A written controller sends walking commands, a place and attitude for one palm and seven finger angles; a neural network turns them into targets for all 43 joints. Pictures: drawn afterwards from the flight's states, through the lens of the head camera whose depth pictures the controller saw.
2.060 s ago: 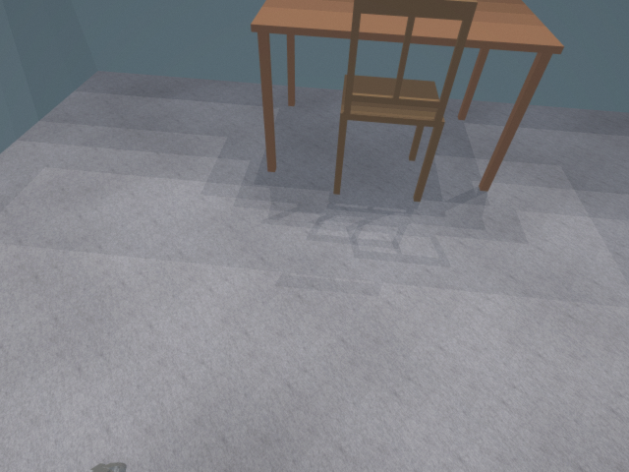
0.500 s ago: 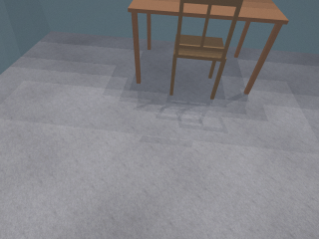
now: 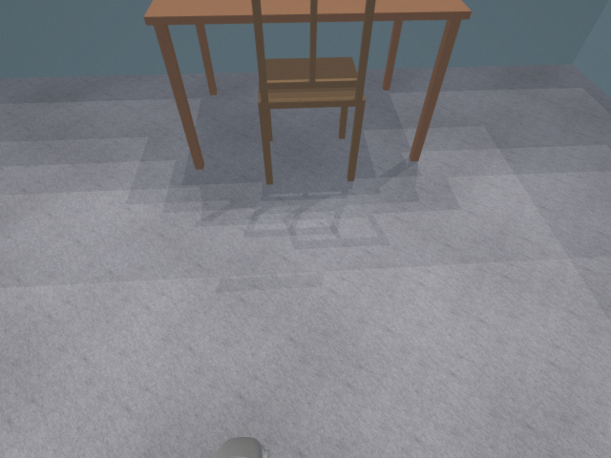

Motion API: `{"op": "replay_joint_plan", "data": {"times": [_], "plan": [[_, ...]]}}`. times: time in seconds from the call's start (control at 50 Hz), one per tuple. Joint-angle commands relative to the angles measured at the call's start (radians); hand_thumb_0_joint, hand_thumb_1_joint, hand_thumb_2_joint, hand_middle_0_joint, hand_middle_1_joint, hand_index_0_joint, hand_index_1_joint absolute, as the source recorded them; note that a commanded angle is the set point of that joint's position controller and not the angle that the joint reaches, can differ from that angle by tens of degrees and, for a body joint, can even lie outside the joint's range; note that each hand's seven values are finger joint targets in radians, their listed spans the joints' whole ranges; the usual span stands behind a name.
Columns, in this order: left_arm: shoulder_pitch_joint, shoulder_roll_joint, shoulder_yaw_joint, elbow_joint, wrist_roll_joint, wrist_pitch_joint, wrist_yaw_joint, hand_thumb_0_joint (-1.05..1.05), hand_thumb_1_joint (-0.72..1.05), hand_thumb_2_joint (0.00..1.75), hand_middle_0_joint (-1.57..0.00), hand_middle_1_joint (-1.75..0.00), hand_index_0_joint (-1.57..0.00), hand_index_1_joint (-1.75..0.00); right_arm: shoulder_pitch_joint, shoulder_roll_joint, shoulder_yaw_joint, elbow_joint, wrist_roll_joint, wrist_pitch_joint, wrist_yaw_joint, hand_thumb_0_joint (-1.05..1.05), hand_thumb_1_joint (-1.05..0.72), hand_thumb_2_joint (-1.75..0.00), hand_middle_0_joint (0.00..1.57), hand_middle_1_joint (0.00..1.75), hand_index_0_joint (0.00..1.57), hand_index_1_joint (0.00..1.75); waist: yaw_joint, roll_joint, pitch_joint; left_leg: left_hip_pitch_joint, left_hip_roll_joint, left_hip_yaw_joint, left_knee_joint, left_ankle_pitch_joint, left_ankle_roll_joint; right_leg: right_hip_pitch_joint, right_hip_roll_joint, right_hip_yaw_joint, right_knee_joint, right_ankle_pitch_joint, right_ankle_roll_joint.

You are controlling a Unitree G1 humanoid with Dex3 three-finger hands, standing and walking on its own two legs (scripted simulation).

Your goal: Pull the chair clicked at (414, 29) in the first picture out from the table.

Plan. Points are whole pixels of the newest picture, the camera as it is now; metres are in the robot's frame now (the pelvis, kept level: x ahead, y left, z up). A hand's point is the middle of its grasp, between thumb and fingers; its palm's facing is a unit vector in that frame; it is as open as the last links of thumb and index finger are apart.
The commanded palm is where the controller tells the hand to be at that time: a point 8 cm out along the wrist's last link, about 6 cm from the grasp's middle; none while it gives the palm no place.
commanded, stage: walk to a spot facing it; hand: left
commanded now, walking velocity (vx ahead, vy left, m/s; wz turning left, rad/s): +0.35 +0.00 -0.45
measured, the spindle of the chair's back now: (313, 40) +1.42 +0.12 -0.09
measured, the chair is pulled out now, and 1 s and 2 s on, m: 0.00 0.00 0.00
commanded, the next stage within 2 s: turn to face it in 1.70 s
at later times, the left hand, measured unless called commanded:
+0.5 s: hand (174, 354) +0.30 +0.27 -0.18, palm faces -0.18 -0.97 -0.17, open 7.4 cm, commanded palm none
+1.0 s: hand (295, 234) +0.60 +0.09 -0.19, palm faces -0.49 -0.87 -0.10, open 7.4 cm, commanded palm none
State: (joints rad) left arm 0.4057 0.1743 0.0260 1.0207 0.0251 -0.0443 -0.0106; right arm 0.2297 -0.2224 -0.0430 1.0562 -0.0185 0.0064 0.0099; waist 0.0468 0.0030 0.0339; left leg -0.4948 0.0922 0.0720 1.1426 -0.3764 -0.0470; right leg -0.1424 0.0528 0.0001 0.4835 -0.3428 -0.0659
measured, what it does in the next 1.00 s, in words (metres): walks ahead, turning right: left foot, then right foot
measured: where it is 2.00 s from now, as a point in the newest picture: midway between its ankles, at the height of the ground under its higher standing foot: (365, 308)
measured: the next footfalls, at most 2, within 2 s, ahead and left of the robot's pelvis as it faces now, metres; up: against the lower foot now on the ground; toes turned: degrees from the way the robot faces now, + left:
left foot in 0.30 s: +0.29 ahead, +0.14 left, +0.00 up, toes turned -2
right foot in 0.96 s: +0.47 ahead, -0.10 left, +0.00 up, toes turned -35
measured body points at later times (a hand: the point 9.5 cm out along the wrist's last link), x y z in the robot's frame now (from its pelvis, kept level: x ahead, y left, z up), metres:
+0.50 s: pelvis +0.22 +0.08 +0.00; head +0.24 +0.12 +0.45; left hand +0.31 +0.32 -0.16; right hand +0.23 -0.17 -0.12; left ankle +0.25 +0.14 -0.74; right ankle +0.15 -0.06 -0.62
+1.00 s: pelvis +0.43 +0.00 -0.02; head +0.47 +0.00 +0.43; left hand +0.63 +0.14 -0.18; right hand +0.21 -0.09 -0.15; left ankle +0.28 +0.14 -0.67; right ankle +0.44 -0.07 -0.74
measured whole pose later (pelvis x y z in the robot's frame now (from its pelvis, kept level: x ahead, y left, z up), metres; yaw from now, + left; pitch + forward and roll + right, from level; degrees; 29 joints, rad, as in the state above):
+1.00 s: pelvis +0.43 +0.00 -0.02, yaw -27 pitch +0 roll -1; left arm 0.12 0.15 0.04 0.97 0.03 -0.03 -0.03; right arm 0.55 -0.06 -0.02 1.17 0.00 -0.03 -0.01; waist -0.04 -0.02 0.07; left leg -0.08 0.14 0.30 0.98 -0.51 -0.03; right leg -0.39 0.03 -0.19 0.65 -0.24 -0.12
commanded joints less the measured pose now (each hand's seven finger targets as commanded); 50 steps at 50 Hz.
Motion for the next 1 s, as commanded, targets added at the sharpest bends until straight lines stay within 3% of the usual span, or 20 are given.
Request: {"op": "replay_joint_plan", "data": {"times": [0.0,0.1,0.18,0.2,0.24,0.26,0.28,0.3,0.32,0.36,0.44,0.62,0.78,0.82,0.88,0.9,0.92,0.94,0.96,0.98], "plan": [[0.087,0.172,0.041,-0.022,-0.004,-0.027,0.022,0.0,0.9,0.9,-0.2,-0.3,-0.2,-0.3,-0.141,-0.06,-0.02,-0.154,-0.002,-0.037,0.006,0.0,-0.9,-0.9,0.2,0.3,0.2,0.3,-0.021,-0.075,0.057,-0.224,0.028,-0.027,-0.028,0.142,-0.021,0.067,-0.267,0.291,-0.248,0.414,-0.129],[0.108,0.156,0.04,-0.007,-0.001,-0.032,0.032,0.0,0.9,0.9,-0.2,-0.3,-0.2,-0.3,-0.232,-0.042,-0.016,-0.212,0.003,-0.044,0.019,0.0,-0.9,-0.9,0.2,0.3,0.2,0.3,-0.002,-0.125,0.067,-0.231,0.011,0.002,-0.196,0.219,-0.014,0.115,-0.226,0.244,-0.24,0.522,-0.105],[0.09,0.169,0.046,-0.009,0.003,-0.025,0.038,0.0,0.9,0.9,-0.2,-0.3,-0.2,-0.3,-0.27,-0.027,-0.008,-0.236,0.008,-0.059,0.021,0.0,-0.9,-0.9,0.2,0.3,0.2,0.3,0.002,-0.149,0.058,-0.037,-0.033,0.033,-0.423,0.203,0.015,0.086,-0.218,0.237,-0.2,0.644,-0.08],[0.08,0.183,0.05,-0.014,0.002,-0.025,0.039,0.0,0.9,0.9,-0.2,-0.3,-0.2,-0.3,-0.232,-0.036,-0.011,-0.229,0.009,-0.065,0.015,0.0,-0.9,-0.9,0.2,0.3,0.2,0.3,-0.015,-0.156,0.026,0.048,-0.055,0.04,-0.47,0.175,0.028,0.09,-0.219,0.239,-0.147,0.735,-0.079],[0.04,0.19,0.058,-0.022,-0.004,-0.027,0.038,0.0,0.9,0.9,-0.2,-0.3,-0.2,-0.3,0.005,-0.082,-0.024,-0.154,0.001,-0.075,-0.008,0.0,-0.9,-0.9,0.2,0.3,0.2,0.3,-0.118,-0.129,-0.083,0.36,-0.083,0.042,-0.605,0.244,0.055,0.019,-0.171,0.196,0.096,0.82,-0.042],[0.04,0.168,0.06,-0.034,-0.014,-0.029,0.032,0.0,0.9,0.9,-0.2,-0.3,-0.2,-0.3,0.175,-0.161,-0.042,-0.11,-0.005,-0.078,-0.021,0.0,-0.9,-0.9,0.2,0.3,0.2,0.3,-0.185,-0.052,-0.207,0.63,0.026,-0.056,-0.601,0.301,0.083,-0.111,-0.126,0.157,0.309,0.621,-0.014],[0.117,0.098,0.057,-0.044,-0.029,-0.022,0.016,0.0,0.9,0.9,-0.2,-0.3,-0.2,-0.3,0.273,-0.281,-0.072,-0.085,-0.02,-0.08,-0.026,0.0,-0.9,-0.9,0.2,0.3,0.2,0.3,-0.178,0.261,-0.332,0.849,0.37,-0.478,-0.666,0.345,0.195,-0.365,0.028,0.03,0.682,-0.092,0.037],[0.071,0.099,0.051,-0.058,-0.021,-0.027,0.018,0.0,0.9,0.9,-0.2,-0.3,-0.2,-0.3,0.26,-0.273,-0.06,-0.087,-0.005,-0.069,-0.025,0.0,-0.9,-0.9,0.2,0.3,0.2,0.3,-0.159,0.241,-0.304,0.744,0.451,-0.628,-0.814,0.272,0.243,-0.436,0.004,0.093,0.867,-0.228,0.025],[0.028,0.112,0.049,-0.065,-0.018,-0.018,0.017,0.0,0.9,0.9,-0.2,-0.3,-0.2,-0.3,0.161,-0.222,-0.052,-0.107,-0.001,-0.067,-0.026,0.0,-0.9,-0.9,0.2,0.3,0.2,0.3,-0.126,0.192,-0.175,0.589,0.43,-0.564,-0.88,0.096,0.239,-0.47,-0.068,0.101,0.937,-0.153,0.029],[-0.065,0.096,0.058,-0.072,0.003,-0.003,-0.005,0.0,0.9,0.9,-0.2,-0.3,-0.2,-0.3,0.054,-0.09,-0.016,-0.122,-0.004,-0.085,-0.026,0.0,-0.9,-0.9,0.2,0.3,0.2,0.3,-0.074,0.115,0.022,0.324,0.321,-0.354,-0.917,0.11,0.18,-0.468,-0.13,0.065,0.907,-0.004,0.043],[-0.009,0.045,0.056,-0.052,0.011,0.052,-0.018,0.0,0.9,0.9,-0.2,-0.3,-0.2,-0.3,0.048,-0.033,-0.006,-0.097,0.0,-0.105,-0.031,0.0,-0.9,-0.9,0.2,0.3,0.2,0.3,-0.005,0.124,0.035,0.186,0.218,-0.07,-0.949,0.187,0.112,-0.397,-0.145,0.034,0.83,0.125,0.064],[-0.214,0.047,0.057,-0.107,0.011,0.07,-0.025,0.0,0.9,0.9,-0.2,-0.3,-0.2,-0.3,0.24,-0.033,-0.009,-0.016,0.007,-0.116,-0.045,0.0,-0.9,-0.9,0.2,0.3,0.2,0.3,-0.053,0.058,0.066,0.462,0.213,0.035,-0.956,0.465,0.059,-0.658,-0.158,-0.002,0.682,0.274,0.093],[-0.424,0.015,0.029,-0.15,0.004,0.046,-0.031,0.0,0.9,0.9,-0.2,-0.3,-0.2,-0.3,0.401,-0.033,0.002,0.061,-0.01,-0.099,-0.05,0.0,-0.9,-0.9,0.2,0.3,0.2,0.3,-0.127,0.112,0.098,0.654,0.228,0.158,-0.885,0.839,0.108,-0.579,-0.107,-0.156,0.301,0.154,0.039],[-0.409,0.02,0.027,-0.144,0.005,0.038,-0.026,0.0,0.9,0.9,-0.2,-0.3,-0.2,-0.3,0.416,-0.041,-0.001,0.071,-0.008,-0.092,-0.049,0.0,-0.9,-0.9,0.2,0.3,0.2,0.3,-0.116,0.122,0.076,0.667,0.231,0.194,-0.805,1.073,0.105,-0.487,-0.058,-0.205,0.236,0.088,0.008],[-0.228,0.054,0.04,-0.096,0.007,0.022,-0.015,0.0,0.9,0.9,-0.2,-0.3,-0.2,-0.3,0.357,-0.082,-0.011,0.051,-0.001,-0.086,-0.046,0.0,-0.9,-0.9,0.2,0.3,0.2,0.3,-0.024,0.192,-0.028,0.664,0.233,0.246,-0.566,1.333,0.091,-0.266,0.014,-0.248,0.148,0.048,-0.038],[-0.126,0.09,0.052,-0.065,0.011,0.008,-0.012,0.0,0.9,0.9,-0.2,-0.3,-0.2,-0.3,0.334,-0.089,-0.013,0.04,0.004,-0.084,-0.043,0.0,-0.9,-0.9,0.2,0.3,0.2,0.3,0.028,0.177,-0.084,0.557,0.222,0.25,-0.395,1.243,0.076,-0.069,0.01,-0.231,0.07,0.105,-0.056],[0.012,0.152,0.071,-0.024,0.012,0.0,-0.005,0.0,0.9,0.9,-0.2,-0.3,-0.2,-0.3,0.303,-0.073,-0.011,0.016,0.017,-0.083,-0.03,0.0,-0.9,-0.9,0.2,0.3,0.2,0.3,0.092,0.096,-0.161,0.299,0.205,0.261,-0.146,0.941,0.056,0.224,-0.107,-0.094,0.04,0.221,-0.111],[0.106,0.245,0.094,-0.008,0.004,-0.007,0.008,0.0,0.9,0.9,-0.2,-0.3,-0.2,-0.3,0.287,0.004,-0.003,-0.028,0.03,-0.089,-0.03,0.0,-0.9,-0.9,0.2,0.3,0.2,0.3,0.103,-0.116,-0.259,-0.044,0.02,0.224,0.197,-0.078,0.001,0.475,-0.434,0.424,-0.018,0.434,-0.263],[0.095,0.278,0.097,-0.003,-0.022,0.002,0.018,0.0,0.9,0.9,-0.2,-0.3,-0.2,-0.3,0.192,-0.013,-0.01,-0.058,0.026,-0.089,-0.035,0.0,-0.9,-0.9,0.2,0.3,0.2,0.3,0.095,-0.078,-0.241,-0.164,-0.015,0.057,0.357,-0.204,0.017,0.455,-0.491,0.54,-0.128,0.511,-0.327],[0.028,0.249,0.094,-0.015,-0.024,0.008,0.023,0.0,0.9,0.9,-0.2,-0.3,-0.2,-0.3,0.157,0.0,-0.016,-0.074,0.021,-0.087,-0.034,0.0,-0.9,-0.9,0.2,0.3,0.2,0.3,0.06,-0.009,-0.114,-0.196,0.039,-0.014,0.346,-0.102,0.031,0.327,-0.469,0.413,-0.151,0.452,-0.3]]}}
